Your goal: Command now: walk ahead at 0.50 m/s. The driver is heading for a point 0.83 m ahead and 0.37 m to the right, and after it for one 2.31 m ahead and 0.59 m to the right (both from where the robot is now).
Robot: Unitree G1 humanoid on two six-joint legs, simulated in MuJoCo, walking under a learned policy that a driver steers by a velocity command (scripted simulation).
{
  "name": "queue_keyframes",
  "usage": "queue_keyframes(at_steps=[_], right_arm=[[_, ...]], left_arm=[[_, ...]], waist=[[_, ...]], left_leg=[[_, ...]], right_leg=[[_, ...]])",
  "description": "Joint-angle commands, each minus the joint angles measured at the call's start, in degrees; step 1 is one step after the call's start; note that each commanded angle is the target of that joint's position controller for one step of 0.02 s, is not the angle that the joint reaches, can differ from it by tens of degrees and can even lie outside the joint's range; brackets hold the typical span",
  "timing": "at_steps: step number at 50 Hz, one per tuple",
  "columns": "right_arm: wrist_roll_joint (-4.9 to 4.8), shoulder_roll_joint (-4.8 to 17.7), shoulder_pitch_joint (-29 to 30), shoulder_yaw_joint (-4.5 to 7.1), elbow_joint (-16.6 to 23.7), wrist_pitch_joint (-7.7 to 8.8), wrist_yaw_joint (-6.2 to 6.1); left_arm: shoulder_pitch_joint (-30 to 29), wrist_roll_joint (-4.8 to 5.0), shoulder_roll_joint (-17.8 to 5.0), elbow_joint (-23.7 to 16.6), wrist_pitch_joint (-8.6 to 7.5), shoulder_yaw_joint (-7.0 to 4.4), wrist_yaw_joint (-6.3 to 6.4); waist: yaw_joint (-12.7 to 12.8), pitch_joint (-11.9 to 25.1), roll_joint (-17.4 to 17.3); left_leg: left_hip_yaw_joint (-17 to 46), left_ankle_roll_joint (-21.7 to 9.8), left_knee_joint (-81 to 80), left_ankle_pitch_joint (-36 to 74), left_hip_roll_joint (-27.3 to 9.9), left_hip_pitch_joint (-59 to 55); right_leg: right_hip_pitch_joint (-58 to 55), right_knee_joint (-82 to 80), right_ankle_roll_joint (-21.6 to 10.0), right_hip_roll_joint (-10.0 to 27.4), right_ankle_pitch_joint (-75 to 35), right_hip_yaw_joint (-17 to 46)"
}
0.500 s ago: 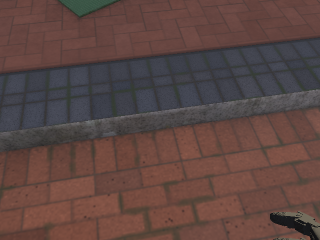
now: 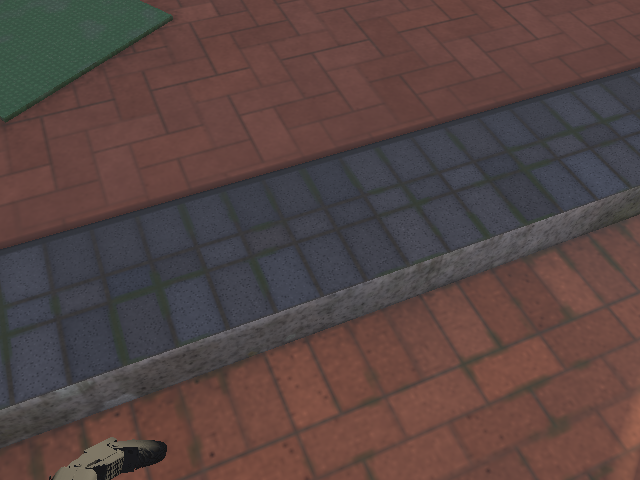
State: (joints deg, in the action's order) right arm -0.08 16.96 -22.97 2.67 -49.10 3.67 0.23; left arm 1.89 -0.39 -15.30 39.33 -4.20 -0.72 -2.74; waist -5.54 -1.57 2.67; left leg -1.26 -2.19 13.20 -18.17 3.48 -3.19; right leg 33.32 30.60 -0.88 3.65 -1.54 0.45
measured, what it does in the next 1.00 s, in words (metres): walks ahead, turning right: right foot, then left foot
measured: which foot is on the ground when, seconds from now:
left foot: down 0.00-0.08, up 0.10-0.50, down 0.52-1.00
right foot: up 0.00-0.04, down 0.06-0.54, up 0.56-0.98, down 1.00-1.00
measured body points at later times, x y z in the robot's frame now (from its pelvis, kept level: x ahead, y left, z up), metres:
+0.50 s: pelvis +0.26 -0.02 +0.00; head +0.29 -0.01 +0.45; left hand +0.28 +0.27 -0.13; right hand +0.42 -0.28 -0.09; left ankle +0.39 +0.09 -0.73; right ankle +0.17 -0.11 -0.74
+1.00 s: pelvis +0.49 -0.08 -0.01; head +0.53 -0.11 +0.44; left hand +0.80 +0.01 -0.10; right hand +0.34 -0.31 -0.15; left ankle +0.40 +0.08 -0.73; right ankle +0.55 -0.20 -0.73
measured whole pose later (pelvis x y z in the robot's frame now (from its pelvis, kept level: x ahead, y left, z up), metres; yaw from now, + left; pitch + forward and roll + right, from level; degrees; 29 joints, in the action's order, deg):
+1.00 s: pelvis +0.49 -0.08 -0.01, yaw -28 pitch +1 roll +2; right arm 1.4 14.7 -22.9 2.4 -52.7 3.5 -0.9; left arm 0.1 -2.8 -15.1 41.4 -0.5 -1.9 -4.2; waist -3.9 -3.8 1.0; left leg -16.0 2.3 23.8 -24.9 -3.6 -2.6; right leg 27.6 33.6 -6.9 -0.3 10.6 -5.3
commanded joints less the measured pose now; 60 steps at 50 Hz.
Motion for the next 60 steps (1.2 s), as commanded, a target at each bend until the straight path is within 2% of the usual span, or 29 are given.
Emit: queue_keyframes(at_steps=[1,2,3,4,5,6,7,9,13,16,21,25,26,27,28,29,30,32,36,41,46,49,50,51,52,53,55,58,60], right_arm=[[2.51,8.3,-2.8,1.76,0.1,0.62,0.01],[2.15,9.1,-2.3,1.88,-0.4,0.64,-0.02],[1.83,8.5,-1.9,1.6,-0.1,0.77,-0.12],[0.31,3.2,-6.2,0.25,2.6,0.94,0.1],[1.07,5.3,-6.6,0.91,1.9,0.81,0.01],[2.2,7.9,-1.0,1.54,2.7,0.54,0.04],[2.09,6.8,2.5,1.07,3.4,0.86,0.49],[2.73,5.0,3.2,0.48,3.7,0.13,0.81],[3.12,3.1,4.2,-0.23,3.8,-1.29,1.16],[2.67,2.5,12.2,-0.79,6.1,-1.14,1.26],[1.58,3.0,19.6,-1.02,8.2,-0.27,1.11],[1.89,5.6,11.7,0.07,6.7,1.1,-0.06],[2.76,8.6,5.6,1.04,5.5,1.91,-0.81],[3.87,14.4,-0.4,2.38,5.5,1.9,-1.57],[3.04,15.9,0.7,3.18,4.4,0.63,-1.66],[2.73,10.3,4.9,1.92,5.8,0.24,-1.35],[2.16,6.6,7.6,1.07,6.3,0.39,-1.11],[2.02,4.0,8.4,0.28,5.7,0.99,-1.35],[1.52,4.4,5.1,0.64,3.5,2.39,-0.92],[1.68,4.7,3.9,0.95,1.7,2.38,-0.8],[1.47,6.8,1.8,1.64,-0.1,1.46,-1.17],[1.39,8.9,0.9,2.12,-0.9,-0.04,-1.6],[1.14,8.9,1.4,2.03,-0.5,-0.59,-1.62],[1.7,6.9,0.2,1.42,1.0,-0.61,-1.52],[1.89,1.1,-1.4,0.3,5.4,-0.33,-0.46],[2.33,6.5,5.3,1.39,5.7,-0.16,-0.6],[1.17,5.1,6.7,0.97,5.4,0.73,-0.54],[2.99,3.9,4.7,0.78,4.9,-1.42,-0.2],[3.04,2.4,5.1,0.61,5.5,-2.32,0.08]], left_arm=[[0.3,-3.83,-5.6,-3.0,0.99,-1.53,-0.1],[7.6,-3.76,-7.0,-0.8,0.9,-2.18,0.62],[17.1,-4.22,-9.5,1.9,0.48,-3.04,1.3],[24.9,-4.96,-16.7,2.5,0.37,-4.82,1.96],[25.8,-1.94,-16.9,3.8,1.28,-5.32,1.83],[20.4,-0.35,-14.4,3.6,1.64,-4.8,1.74],[16.1,-0.17,-10.5,3.4,1.6,-3.86,1.58],[13.2,-0.09,-7.0,4.3,1.45,-2.81,1.43],[14.7,0.0,-9.0,6.5,0.54,-3.77,1.28],[16.9,0.13,-9.4,7.9,0.8,-4.29,1.41],[19.9,-0.31,-10.9,9.1,0.91,-5.28,1.44],[17.6,-0.41,-11.2,8.6,0.9,-5.67,1.97],[17.5,-0.13,-8.5,8.1,0.46,-4.9,1.86],[17.8,1.34,-3.3,5.6,0.13,-3.55,1.72],[19.9,0.17,-5.0,4.7,0.88,-3.68,1.88],[20.5,-0.84,-7.6,6.9,1.87,-4.23,2.0],[19.0,-0.97,-7.3,7.5,2.1,-4.28,1.44],[15.9,-1.61,-6.1,6.9,2.81,-4.26,0.66],[11.0,-1.77,-4.0,4.9,3.87,-3.52,-0.51],[1.5,-1.75,-2.4,1.3,3.83,-2.39,-1.96],[-3.2,-2.08,-2.7,-1.0,3.87,-1.82,-2.08],[3.9,-2.48,-4.7,0.7,3.38,-2.85,-1.08],[12.3,-2.89,-5.8,3.4,2.7,-3.71,-0.4],[19.8,-3.26,-10.2,5.3,2.46,-5.28,0.63],[17.8,-2.1,-17.9,3.8,2.97,-6.92,1.36],[20.3,-0.63,-16.9,3.5,3.68,-7.11,1.56],[14.1,-0.28,-11.3,3.9,3.68,-5.66,1.93],[10.9,0.06,-7.8,3.2,2.35,-4.38,2.09],[12.7,0.14,-8.7,3.7,1.45,-4.61,2.0]], waist=[[2.9,-0.3,-9.5],[6.9,3.2,-8.5],[11.1,9.0,-6.3],[11.6,20.0,6.5],[11.6,24.5,11.9],[10.0,14.8,5.1],[8.6,7.8,2.4],[5.2,1.9,2.3],[3.8,1.1,2.6],[5.9,-2.0,2.7],[8.4,-0.9,1.8],[3.5,1.4,0.1],[0.7,5.2,-5.0],[-1.4,11.4,-16.3],[1.5,10.1,-21.5],[3.4,4.7,-12.2],[3.9,1.3,-8.5],[4.5,-0.5,-9.6],[4.6,0.9,-8.5],[4.0,-1.7,-8.2],[3.6,-2.1,-8.7],[6.8,3.3,-8.9],[10.6,8.1,-6.5],[12.9,13.5,-0.2],[8.7,17.2,14.2],[12.7,17.2,3.0],[8.1,4.3,-1.9],[4.1,3.3,-0.6],[3.8,4.3,-0.5]], left_leg=[[5.5,-5.4,4.4,38.9,-14.3,1.5],[3.9,-4.4,13.4,46.7,-12.8,2.2],[1.9,-3.4,25.9,42.2,-10.3,7.6],[-1.7,-0.8,48.0,18.2,-4.8,24.9],[2.0,-0.1,58.8,-12.4,2.0,35.3],[5.2,-0.8,60.9,-8.4,-2.6,40.5],[4.4,-1.0,58.3,-3.9,-5.0,40.8],[3.8,0.0,50.1,-0.7,-8.0,35.0],[1.8,2.5,42.5,1.8,-7.8,31.1],[1.6,4.0,31.7,8.3,-8.2,33.0],[1.4,4.9,21.1,13.5,-5.6,27.4],[2.1,3.0,12.8,8.8,-4.6,12.4],[7.8,1.0,8.4,3.2,-9.7,3.9],[25.1,-2.7,1.4,-12.6,-23.9,-7.5],[40.0,-6.7,-3.6,-19.2,-29.2,-5.2],[34.4,-6.7,-2.7,-21.1,-27.1,-0.4],[27.2,-5.9,-3.0,-14.0,-24.1,3.4],[15.4,-4.5,-3.6,2.5,-20.0,5.9],[5.0,-5.1,-3.0,21.2,-18.8,4.2],[-3.7,-5.3,-3.9,26.4,-17.6,5.7],[-9.0,-3.2,0.8,38.4,-18.9,3.1],[-11.4,-2.4,17.4,57.9,-18.9,-0.6],[-12.8,-1.3,29.9,53.3,-17.6,3.7],[-12.8,0.5,45.9,31.1,-15.8,16.1],[-9.7,4.1,64.3,-15.1,-4.7,40.4],[1.4,3.5,68.1,-12.0,-5.0,45.0],[1.9,2.8,61.2,-1.6,-9.6,43.5],[1.9,4.2,57.6,-0.7,-10.5,36.0],[0.5,5.2,59.0,-0.1,-9.4,36.3]], right_leg=[[-8.9,-0.4,-3.0,-3.3,6.8,-4.4],[-17.7,-2.2,-4.6,-5.0,9.3,-4.9],[-30.3,-2.2,-6.6,-2.1,8.6,-2.2],[-50.4,-1.2,-12.7,15.7,7.8,20.2],[-53.7,-11.0,-16.8,20.9,6.6,40.0],[-47.0,-12.0,-15.5,17.1,10.3,32.5],[-39.2,-13.1,-14.6,14.3,9.5,25.8],[-27.5,-16.9,-11.9,9.0,4.6,17.9],[-20.9,-20.5,-13.7,6.2,4.4,14.1],[-19.8,-22.7,-13.5,5.0,10.9,14.0],[-20.9,-18.6,-11.2,4.4,8.3,15.3],[-18.2,-8.1,-8.0,3.0,6.5,18.3],[-15.0,2.5,-6.2,-1.2,7.2,15.3],[-4.9,18.9,-3.5,-8.2,19.8,6.4],[3.5,26.6,-3.7,-9.5,33.4,2.8],[4.2,30.9,-4.4,-5.1,30.5,5.1],[3.6,31.1,-4.0,-3.3,26.2,4.8],[2.6,30.1,-2.5,-1.0,20.6,3.4],[5.2,31.5,-0.7,-0.2,14.5,1.8],[4.6,19.3,0.3,0.3,6.4,-1.1],[-3.0,7.0,-3.5,-2.0,8.6,-6.2],[-12.4,2.9,-7.6,-7.5,15.3,-8.5],[-23.4,-1.7,-9.5,-9.3,13.0,-8.0],[-37.2,-3.6,-11.6,-0.6,16.9,4.0],[-51.5,-7.6,-19.6,14.9,12.1,33.0],[-50.2,-12.3,-19.9,14.9,10.6,37.0],[-35.6,-14.3,-16.8,10.5,2.8,23.5],[-26.0,-15.7,-14.8,4.7,-9.8,15.9],[-24.4,-15.8,-15.4,3.3,-13.5,14.5]])
Velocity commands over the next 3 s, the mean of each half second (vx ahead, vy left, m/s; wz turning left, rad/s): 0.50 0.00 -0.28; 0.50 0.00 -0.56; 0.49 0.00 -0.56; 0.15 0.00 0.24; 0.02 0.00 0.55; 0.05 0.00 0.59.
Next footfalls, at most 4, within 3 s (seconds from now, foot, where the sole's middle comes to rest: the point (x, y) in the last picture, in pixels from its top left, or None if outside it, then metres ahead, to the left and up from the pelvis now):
0.06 right None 0.21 -0.12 -0.77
0.52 left None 0.44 0.08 -0.77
1.00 right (402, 412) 0.59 -0.22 -0.77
1.60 left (433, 233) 0.96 -0.34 -0.63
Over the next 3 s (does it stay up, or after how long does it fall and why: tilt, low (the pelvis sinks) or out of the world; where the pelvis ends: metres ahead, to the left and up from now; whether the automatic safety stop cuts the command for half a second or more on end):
stays up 0.85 -0.57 0.00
